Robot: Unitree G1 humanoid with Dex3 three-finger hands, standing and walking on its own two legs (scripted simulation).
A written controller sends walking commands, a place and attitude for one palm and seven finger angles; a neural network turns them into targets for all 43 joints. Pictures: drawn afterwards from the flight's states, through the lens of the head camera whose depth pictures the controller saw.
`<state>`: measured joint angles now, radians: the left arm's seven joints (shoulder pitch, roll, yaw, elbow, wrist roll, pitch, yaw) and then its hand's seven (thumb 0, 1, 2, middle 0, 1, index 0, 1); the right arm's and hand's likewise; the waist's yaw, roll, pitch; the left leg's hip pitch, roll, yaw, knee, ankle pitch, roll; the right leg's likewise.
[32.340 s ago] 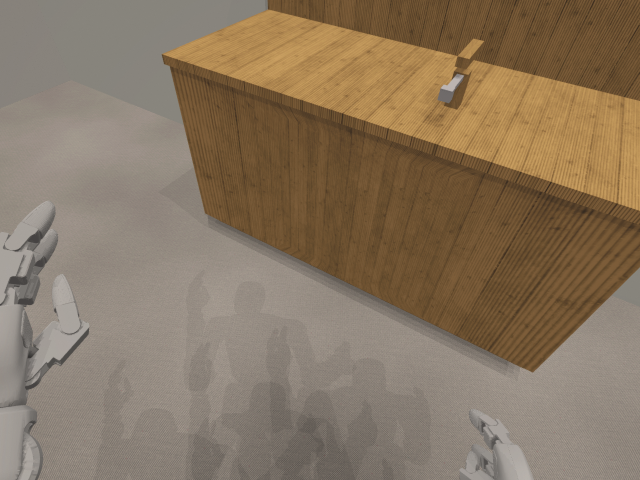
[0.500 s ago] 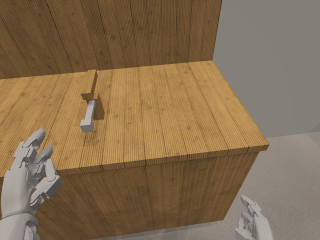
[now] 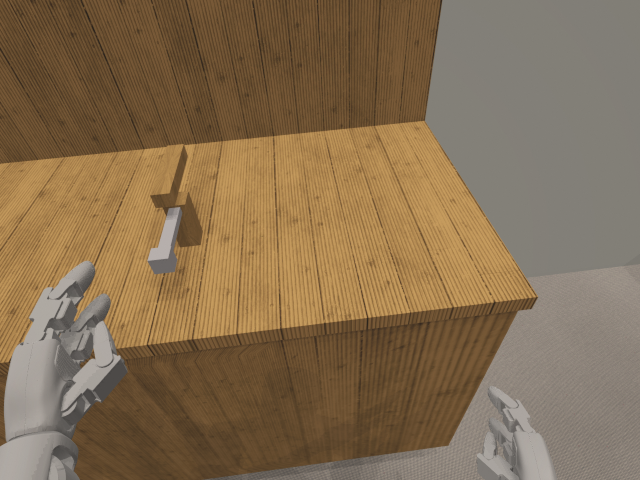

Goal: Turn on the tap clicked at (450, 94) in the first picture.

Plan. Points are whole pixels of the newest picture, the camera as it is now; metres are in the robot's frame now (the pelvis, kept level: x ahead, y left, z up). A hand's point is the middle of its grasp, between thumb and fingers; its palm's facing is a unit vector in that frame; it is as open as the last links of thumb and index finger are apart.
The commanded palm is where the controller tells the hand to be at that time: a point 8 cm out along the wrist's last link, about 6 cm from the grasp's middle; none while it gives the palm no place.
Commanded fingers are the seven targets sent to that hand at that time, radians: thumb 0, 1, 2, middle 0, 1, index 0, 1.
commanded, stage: reach beside the lever's end, fingers flat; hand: left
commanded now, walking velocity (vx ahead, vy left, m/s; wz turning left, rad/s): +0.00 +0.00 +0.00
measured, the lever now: (162, 260) +0.36 +0.28 +0.09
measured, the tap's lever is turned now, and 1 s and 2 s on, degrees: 0 0 0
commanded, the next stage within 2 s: none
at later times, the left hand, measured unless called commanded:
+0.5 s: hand (121, 340) +0.21 +0.24 +0.13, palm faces +0.43 -0.90 -0.11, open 7.4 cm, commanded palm +0.17 +0.29 +0.14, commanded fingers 0.00 0.90 0.90 -0.19 -0.28 -0.19 -0.28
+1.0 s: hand (130, 316) +0.25 +0.26 +0.12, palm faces +0.44 -0.90 -0.09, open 7.6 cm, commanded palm +0.21 +0.31 +0.12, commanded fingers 0.00 0.90 0.90 -0.17 -0.22 -0.17 -0.22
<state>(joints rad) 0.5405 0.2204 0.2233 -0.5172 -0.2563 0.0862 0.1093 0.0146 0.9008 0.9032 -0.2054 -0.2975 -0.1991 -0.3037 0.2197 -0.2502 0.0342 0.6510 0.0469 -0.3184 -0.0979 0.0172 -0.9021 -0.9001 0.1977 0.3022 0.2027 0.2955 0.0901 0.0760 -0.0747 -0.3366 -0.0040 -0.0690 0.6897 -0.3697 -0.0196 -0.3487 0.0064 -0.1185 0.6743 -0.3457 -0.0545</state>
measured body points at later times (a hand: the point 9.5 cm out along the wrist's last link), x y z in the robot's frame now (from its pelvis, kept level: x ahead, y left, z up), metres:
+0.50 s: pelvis -0.01 +0.01 +0.00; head -0.01 -0.02 +0.45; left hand +0.18 +0.29 +0.14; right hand +0.18 -0.22 -0.08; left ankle +0.00 +0.14 -0.72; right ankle +0.01 -0.08 -0.72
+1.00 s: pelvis -0.01 +0.02 +0.00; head -0.01 +0.00 +0.45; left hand +0.22 +0.30 +0.13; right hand +0.18 -0.21 -0.08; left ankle +0.00 +0.14 -0.72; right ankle +0.01 -0.08 -0.72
